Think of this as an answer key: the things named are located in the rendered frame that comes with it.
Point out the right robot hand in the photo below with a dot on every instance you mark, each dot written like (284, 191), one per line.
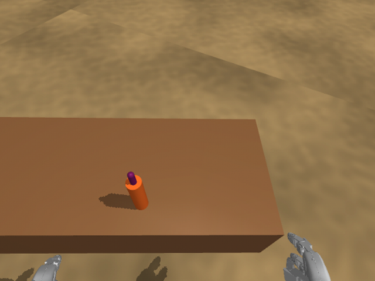
(310, 267)

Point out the bottle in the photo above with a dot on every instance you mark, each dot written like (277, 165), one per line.
(136, 190)

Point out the left robot hand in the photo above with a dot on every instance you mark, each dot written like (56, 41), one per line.
(48, 271)

